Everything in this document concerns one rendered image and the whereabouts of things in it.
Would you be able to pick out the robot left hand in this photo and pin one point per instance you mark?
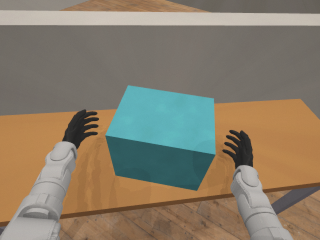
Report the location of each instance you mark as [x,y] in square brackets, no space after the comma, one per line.
[76,128]

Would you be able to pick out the left robot upper arm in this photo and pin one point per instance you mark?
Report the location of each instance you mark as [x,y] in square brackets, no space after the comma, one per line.
[26,228]

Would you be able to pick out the table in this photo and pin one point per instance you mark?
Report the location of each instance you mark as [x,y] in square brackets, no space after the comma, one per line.
[284,135]

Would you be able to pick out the right robot forearm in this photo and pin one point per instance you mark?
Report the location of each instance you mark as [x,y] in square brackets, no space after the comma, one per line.
[254,206]

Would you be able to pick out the carton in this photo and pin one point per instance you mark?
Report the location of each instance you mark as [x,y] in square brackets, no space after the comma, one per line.
[162,137]

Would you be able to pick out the robot right hand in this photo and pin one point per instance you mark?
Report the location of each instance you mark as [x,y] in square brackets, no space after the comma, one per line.
[244,155]

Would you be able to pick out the left robot forearm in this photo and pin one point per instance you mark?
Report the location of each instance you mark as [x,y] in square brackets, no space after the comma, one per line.
[49,190]

